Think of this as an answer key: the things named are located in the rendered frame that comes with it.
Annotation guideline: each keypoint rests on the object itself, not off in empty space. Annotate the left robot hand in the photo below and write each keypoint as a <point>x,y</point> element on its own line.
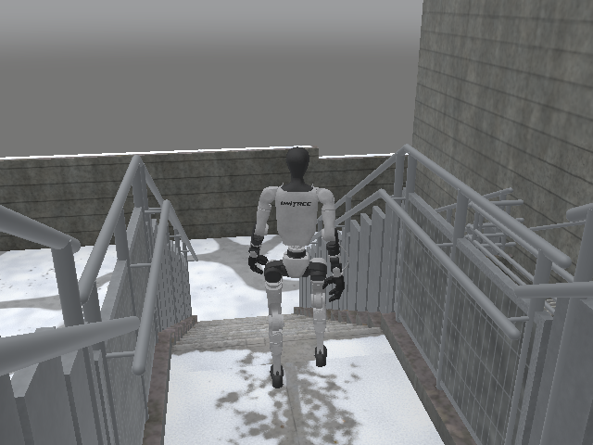
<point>259,259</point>

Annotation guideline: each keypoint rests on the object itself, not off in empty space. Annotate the left robot thigh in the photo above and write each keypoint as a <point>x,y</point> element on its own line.
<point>273,275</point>

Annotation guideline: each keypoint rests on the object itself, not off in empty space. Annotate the robot torso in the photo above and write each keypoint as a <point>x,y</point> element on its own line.
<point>296,215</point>

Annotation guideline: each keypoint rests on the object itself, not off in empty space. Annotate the robot right forearm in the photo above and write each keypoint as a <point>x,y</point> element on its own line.
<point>334,256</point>

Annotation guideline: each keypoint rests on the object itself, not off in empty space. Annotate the left robot upper arm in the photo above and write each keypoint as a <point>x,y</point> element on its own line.
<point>264,208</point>

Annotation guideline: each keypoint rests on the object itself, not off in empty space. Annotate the robot left forearm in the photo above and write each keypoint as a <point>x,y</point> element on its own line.
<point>255,243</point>

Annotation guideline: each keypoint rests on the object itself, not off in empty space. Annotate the right robot hand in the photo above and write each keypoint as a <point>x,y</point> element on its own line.
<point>337,291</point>

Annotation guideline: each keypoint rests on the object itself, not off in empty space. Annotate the right robot upper arm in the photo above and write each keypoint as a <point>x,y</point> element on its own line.
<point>326,197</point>

